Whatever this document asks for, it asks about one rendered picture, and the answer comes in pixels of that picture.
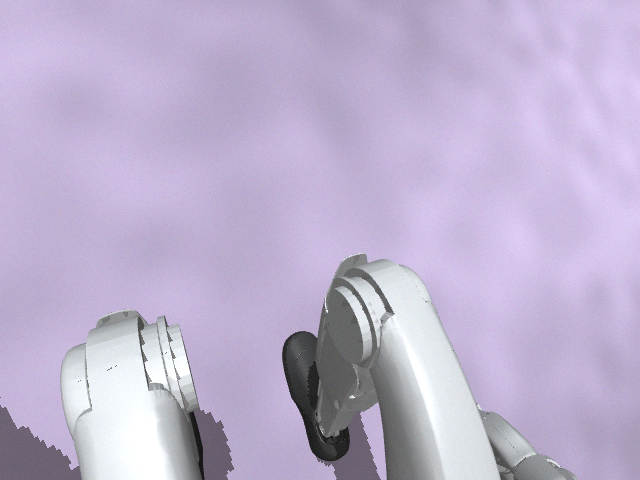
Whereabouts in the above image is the right robot hand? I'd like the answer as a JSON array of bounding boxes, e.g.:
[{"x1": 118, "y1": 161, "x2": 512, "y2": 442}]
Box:
[{"x1": 476, "y1": 403, "x2": 539, "y2": 480}]

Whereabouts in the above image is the right robot arm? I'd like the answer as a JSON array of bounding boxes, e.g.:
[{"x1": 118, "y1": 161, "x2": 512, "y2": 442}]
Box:
[{"x1": 514, "y1": 455, "x2": 579, "y2": 480}]

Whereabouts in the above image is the right robot foot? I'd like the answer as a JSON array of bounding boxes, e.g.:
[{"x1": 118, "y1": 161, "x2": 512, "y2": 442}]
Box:
[{"x1": 282, "y1": 331, "x2": 350, "y2": 461}]

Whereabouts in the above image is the left robot foot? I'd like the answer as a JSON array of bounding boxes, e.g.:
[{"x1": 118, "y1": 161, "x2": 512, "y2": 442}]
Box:
[{"x1": 189, "y1": 412, "x2": 205, "y2": 480}]

